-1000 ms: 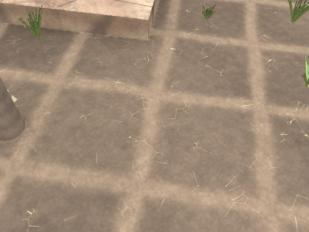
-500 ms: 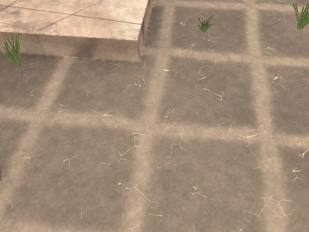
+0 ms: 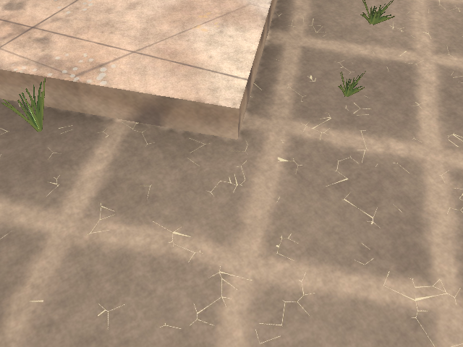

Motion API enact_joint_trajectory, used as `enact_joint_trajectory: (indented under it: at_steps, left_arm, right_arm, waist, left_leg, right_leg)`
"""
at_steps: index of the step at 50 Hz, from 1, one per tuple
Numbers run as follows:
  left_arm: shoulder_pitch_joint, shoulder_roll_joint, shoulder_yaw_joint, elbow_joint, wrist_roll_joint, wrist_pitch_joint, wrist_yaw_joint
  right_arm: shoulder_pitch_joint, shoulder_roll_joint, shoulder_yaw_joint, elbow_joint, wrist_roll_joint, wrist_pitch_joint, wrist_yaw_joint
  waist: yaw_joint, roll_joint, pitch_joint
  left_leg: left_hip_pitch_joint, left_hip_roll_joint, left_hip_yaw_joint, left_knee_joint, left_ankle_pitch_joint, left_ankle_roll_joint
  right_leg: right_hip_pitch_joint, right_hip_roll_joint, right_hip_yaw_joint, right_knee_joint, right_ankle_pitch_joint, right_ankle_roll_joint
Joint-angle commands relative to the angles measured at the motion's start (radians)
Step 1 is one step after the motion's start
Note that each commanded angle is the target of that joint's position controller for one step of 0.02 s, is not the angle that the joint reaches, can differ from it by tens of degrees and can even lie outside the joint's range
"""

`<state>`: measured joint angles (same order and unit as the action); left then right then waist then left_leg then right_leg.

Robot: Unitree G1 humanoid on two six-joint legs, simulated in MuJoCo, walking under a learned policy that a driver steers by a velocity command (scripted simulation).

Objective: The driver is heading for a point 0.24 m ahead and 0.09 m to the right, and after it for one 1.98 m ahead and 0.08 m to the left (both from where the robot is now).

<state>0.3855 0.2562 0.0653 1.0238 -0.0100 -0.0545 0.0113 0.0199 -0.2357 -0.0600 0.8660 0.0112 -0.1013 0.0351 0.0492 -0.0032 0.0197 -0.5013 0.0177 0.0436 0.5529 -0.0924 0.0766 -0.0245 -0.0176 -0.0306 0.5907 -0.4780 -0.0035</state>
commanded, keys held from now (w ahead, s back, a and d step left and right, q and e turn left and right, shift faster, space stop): w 0.02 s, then no key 0.98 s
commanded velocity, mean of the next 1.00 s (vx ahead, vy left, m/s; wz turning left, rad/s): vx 0.13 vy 0.00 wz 0.00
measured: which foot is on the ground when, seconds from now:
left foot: down 0.00-1.00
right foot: up 0.00-0.40, down 0.42-1.00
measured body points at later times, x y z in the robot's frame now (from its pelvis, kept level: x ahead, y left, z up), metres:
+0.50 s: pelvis +0.18 +0.00 +0.01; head +0.19 -0.01 +0.46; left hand +0.31 +0.25 -0.11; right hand +0.24 -0.26 -0.14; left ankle +0.12 +0.10 -0.72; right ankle +0.25 -0.12 -0.72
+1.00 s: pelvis +0.19 -0.02 +0.01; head +0.20 -0.02 +0.46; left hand +0.30 +0.23 -0.13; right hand +0.19 -0.26 -0.14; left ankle +0.12 +0.10 -0.72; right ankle +0.25 -0.12 -0.72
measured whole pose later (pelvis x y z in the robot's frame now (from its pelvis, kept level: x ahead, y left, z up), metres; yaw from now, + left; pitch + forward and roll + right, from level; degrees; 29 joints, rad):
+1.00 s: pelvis +0.19 -0.02 +0.01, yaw +0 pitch -1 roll +0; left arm 0.07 0.21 0.06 1.05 0.00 0.01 0.03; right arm 0.27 -0.20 -0.02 1.12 -0.01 0.00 -0.04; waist -0.02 0.00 0.04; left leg -0.10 0.02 0.05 0.51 -0.39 -0.01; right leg -0.33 0.01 -0.02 0.53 -0.18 -0.03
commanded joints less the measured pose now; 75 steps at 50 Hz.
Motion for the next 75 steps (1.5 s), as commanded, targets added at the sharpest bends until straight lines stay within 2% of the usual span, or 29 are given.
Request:
enact_joint_trajectory:
  at_steps: [1, 2, 3, 4, 6, 7, 10, 12, 16, 19, 20, 21, 22, 23, 24, 25, 27, 29, 33, 37, 49, 62, 64, 66, 68, 69, 72, 74, 75]
  left_arm:
    - [0.046, 0.066, -0.007, -0.069, -0.014, -0.056, -0.013]
    - [-0.051, 0.122, 0.008, -0.098, -0.035, -0.070, -0.014]
    - [-0.096, 0.123, 0.009, -0.105, -0.030, -0.072, -0.006]
    - [-0.116, 0.117, 0.017, -0.102, -0.012, -0.064, 0.003]
    - [-0.061, 0.073, 0.019, -0.088, -0.005, -0.033, 0.009]
    - [-0.045, 0.049, 0.016, -0.084, -0.003, -0.021, 0.012]
    - [-0.106, 0.032, 0.011, -0.108, 0.010, -0.004, 0.017]
    - [-0.164, 0.024, 0.003, -0.117, 0.012, 0.001, 0.014]
    - [-0.248, 0.049, 0.005, -0.128, 0.006, 0.012, 0.010]
    - [-0.251, 0.062, 0.011, -0.123, 0.018, 0.010, 0.006]
    - [-0.230, 0.079, 0.016, -0.112, 0.026, 0.007, 0.007]
    - [-0.205, 0.130, 0.028, -0.103, 0.031, 0.005, 0.012]
    - [-0.222, 0.162, 0.029, -0.104, 0.031, 0.009, 0.017]
    - [-0.224, 0.090, 0.014, -0.091, 0.025, 0.018, 0.014]
    - [-0.247, 0.057, 0.008, -0.089, 0.015, 0.025, 0.008]
    - [-0.284, 0.061, 0.007, -0.096, 0.014, 0.029, 0.003]
    - [-0.317, 0.075, 0.010, -0.100, 0.013, 0.027, -0.002]
    - [-0.308, 0.079, 0.012, -0.084, 0.009, 0.022, -0.002]
    - [-0.302, 0.070, 0.011, -0.058, 0.008, 0.026, 0.006]
    - [-0.318, 0.066, 0.011, -0.045, 0.007, 0.039, 0.010]
    - [-0.337, 0.056, 0.009, -0.011, 0.008, 0.062, 0.019]
    - [-0.315, 0.047, 0.001, 0.025, 0.008, 0.064, 0.023]
    - [-0.289, 0.048, 0.002, 0.040, 0.004, 0.066, 0.024]
    - [-0.315, 0.059, 0.008, 0.030, -0.001, 0.054, 0.022]
    - [-0.383, 0.034, 0.005, -0.004, -0.012, 0.022, 0.005]
    - [-0.391, 0.037, 0.006, -0.012, -0.013, 0.007, -0.003]
    - [-0.387, 0.028, 0.005, -0.025, -0.029, -0.024, -0.022]
    - [-0.288, 0.017, 0.011, 0.012, -0.029, -0.033, -0.029]
    - [-0.174, 0.042, 0.028, 0.055, -0.027, -0.029, -0.028]
  right_arm:
    - [0.426, -0.218, -0.059, 0.068, 0.002, 0.001, -0.007]
    - [0.321, -0.176, -0.045, 0.045, -0.001, -0.002, -0.011]
    - [0.227, -0.150, -0.033, 0.020, -0.011, -0.003, -0.012]
    - [0.171, -0.118, -0.024, 0.014, -0.020, -0.005, -0.008]
    - [0.161, -0.081, -0.011, 0.032, -0.032, -0.007, -0.005]
    - [0.169, -0.089, -0.011, 0.044, -0.033, -0.009, -0.007]
    - [0.155, -0.125, -0.013, 0.059, -0.033, -0.003, -0.030]
    - [0.155, -0.137, -0.014, 0.066, -0.028, 0.008, -0.040]
    - [0.199, -0.141, -0.010, 0.106, -0.021, 0.026, -0.044]
    - [0.177, -0.130, -0.006, 0.120, -0.006, 0.042, -0.048]
    - [0.198, -0.116, -0.002, 0.129, -0.001, 0.044, -0.049]
    - [0.239, -0.097, 0.003, 0.131, -0.016, 0.042, -0.051]
    - [0.358, -0.066, 0.007, 0.155, -0.031, 0.037, -0.050]
    - [0.368, -0.037, 0.016, 0.168, -0.030, 0.044, -0.056]
    - [0.322, -0.057, 0.014, 0.159, -0.025, 0.058, -0.060]
    - [0.288, -0.080, 0.010, 0.156, -0.017, 0.073, -0.066]
    - [0.260, -0.106, 0.004, 0.162, -0.015, 0.099, -0.071]
    - [0.262, -0.098, 0.006, 0.171, -0.018, 0.107, -0.072]
    - [0.254, -0.087, 0.007, 0.188, -0.015, 0.104, -0.070]
    - [0.261, -0.076, 0.010, 0.207, -0.016, 0.107, -0.071]
    - [0.308, -0.055, 0.022, 0.240, -0.020, 0.095, -0.079]
    - [0.374, -0.025, 0.029, 0.248, -0.020, 0.081, -0.081]
    - [0.406, -0.036, 0.023, 0.256, -0.014, 0.084, -0.083]
    - [0.416, -0.076, 0.009, 0.235, -0.005, 0.082, -0.088]
    - [0.436, -0.143, -0.016, 0.230, 0.008, 0.062, -0.089]
    - [0.422, -0.146, -0.020, 0.225, 0.006, 0.051, -0.089]
    - [0.421, -0.109, -0.018, 0.214, 0.012, 0.030, -0.074]
    - [0.378, -0.118, -0.019, 0.199, 0.018, 0.034, -0.063]
    - [0.371, -0.127, -0.019, 0.191, 0.012, 0.035, -0.059]
  waist:
    - [-0.164, 0.228, -0.371]
    - [-0.151, 0.181, -0.219]
    - [-0.114, 0.087, -0.149]
    - [-0.082, 0.048, -0.097]
    - [-0.027, 0.072, -0.093]
    - [-0.014, 0.073, -0.090]
    - [0.001, 0.075, -0.084]
    - [-0.017, 0.082, -0.097]
    - [-0.055, 0.087, -0.092]
    - [-0.031, 0.077, -0.073]
    - [-0.021, 0.050, -0.077]
    - [-0.039, -0.010, -0.109]
    - [-0.122, -0.113, -0.151]
    - [-0.109, -0.166, -0.174]
    - [-0.099, -0.146, -0.153]
    - [-0.097, -0.115, -0.128]
    - [-0.089, -0.075, -0.093]
    - [-0.084, -0.057, -0.104]
    - [-0.073, -0.022, -0.112]
    - [-0.071, -0.005, -0.084]
    - [-0.061, 0.000, -0.002]
    - [-0.055, 0.006, 0.024]
    - [-0.058, 0.028, 0.027]
    - [-0.078, 0.072, 0.084]
    - [-0.100, 0.176, 0.160]
    - [-0.096, 0.180, 0.188]
    - [-0.084, 0.137, 0.194]
    - [-0.026, 0.123, 0.147]
    - [0.017, 0.120, 0.092]
  left_leg:
    - [0.893, 0.363, -0.760, -0.249, -0.260, 0.251]
    - [0.757, 0.337, -0.598, -0.251, -0.113, 0.205]
    - [0.600, 0.305, -0.457, -0.252, 0.117, 0.180]
    - [0.464, 0.269, -0.346, -0.260, 0.321, 0.166]
    - [0.343, 0.228, -0.228, -0.285, 0.508, 0.152]
    - [0.311, 0.220, -0.191, -0.294, 0.579, 0.160]
    - [0.279, 0.193, -0.098, -0.305, 0.679, 0.159]
    - [0.273, 0.162, -0.047, -0.304, 0.660, 0.134]
    - [0.330, 0.175, -0.062, -0.289, 0.538, 0.126]
    - [0.344, 0.174, -0.088, -0.211, 0.399, 0.099]
    - [0.338, 0.139, -0.088, -0.167, 0.314, 0.062]
    - [0.307, 0.084, -0.066, -0.104, 0.194, 0.017]
    - [0.207, 0.016, -0.034, -0.076, -0.050, -0.027]
    - [0.192, 0.003, -0.020, -0.060, -0.204, -0.060]
    - [0.205, 0.005, -0.026, -0.082, -0.214, -0.071]
    - [0.221, 0.007, -0.025, -0.100, -0.192, -0.070]
    - [0.256, 0.010, -0.026, -0.122, -0.144, -0.060]
    - [0.287, 0.021, -0.032, -0.126, -0.089, -0.052]
    - [0.294, 0.027, -0.030, -0.118, -0.038, -0.060]
    - [0.282, 0.026, -0.026, -0.123, -0.072, -0.063]
    - [0.214, 0.034, -0.026, -0.163, -0.218, -0.059]
    - [0.191, 0.034, -0.028, -0.187, -0.262, -0.055]
    - [0.186, 0.036, -0.041, -0.212, -0.455, -0.031]
    - [0.190, 0.095, -0.134, -0.266, -0.655, 0.034]
    - [0.266, 0.277, -0.359, -0.392, -0.716, 0.124]
    - [0.300, 0.335, -0.407, -0.401, -0.656, 0.150]
    - [0.417, 0.312, -0.330, -0.343, -0.416, 0.122]
    - [0.293, 0.227, -0.202, -0.268, -0.307, 0.077]
    - [0.213, 0.184, -0.156, -0.184, -0.143, 0.060]
  right_leg:
    - [-0.693, 0.043, 0.150, 0.732, -0.100, -0.032]
    - [-0.753, -0.004, 0.134, 0.755, -0.030, -0.045]
    - [-0.700, -0.055, 0.105, 0.718, 0.055, -0.041]
    - [-0.639, -0.081, 0.094, 0.659, 0.091, -0.030]
    - [-0.511, -0.101, 0.093, 0.581, 0.116, -0.022]
    - [-0.486, -0.097, 0.083, 0.541, 0.130, -0.014]
    - [-0.471, -0.092, 0.069, 0.332, 0.254, 0.011]
    - [-0.412, -0.075, 0.048, 0.185, 0.366, 0.014]
    - [-0.369, -0.051, 0.048, 0.041, 0.433, 0.010]
    - [-0.305, -0.035, 0.039, -0.090, 0.436, -0.021]
    - [-0.236, -0.036, 0.045, -0.178, 0.556, -0.040]
    - [-0.131, -0.102, 0.110, -0.171, 0.849, -0.062]
    - [-0.004, -0.179, 0.175, -0.105, 1.016, -0.137]
    - [0.001, -0.209, 0.214, -0.105, 0.941, -0.193]
    - [-0.045, -0.195, 0.226, -0.124, 0.800, -0.189]
    - [-0.096, -0.162, 0.206, -0.138, 0.685, -0.161]
    - [-0.156, -0.110, 0.152, -0.130, 0.637, -0.115]
    - [-0.150, -0.089, 0.126, -0.111, 0.671, -0.101]
    - [-0.111, -0.076, 0.109, -0.082, 0.725, -0.109]
    - [-0.118, -0.067, 0.101, -0.088, 0.661, -0.109]
    - [-0.136, -0.038, 0.085, -0.128, 0.431, -0.078]
    - [-0.144, -0.028, 0.084, -0.145, 0.366, -0.067]
    - [-0.172, 0.006, 0.051, -0.126, 0.111, -0.064]
    - [-0.304, 0.046, 0.008, -0.046, -0.082, -0.060]
    - [-0.473, 0.044, -0.042, 0.143, 0.080, -0.052]
    - [-0.544, 0.000, -0.013, 0.208, 0.097, -0.062]
    - [-0.610, -0.045, -0.004, 0.157, 0.025, -0.081]
    - [-0.320, 0.020, -0.091, -0.021, 0.155, -0.074]
    - [-0.127, 0.074, -0.119, -0.035, 0.214, -0.070]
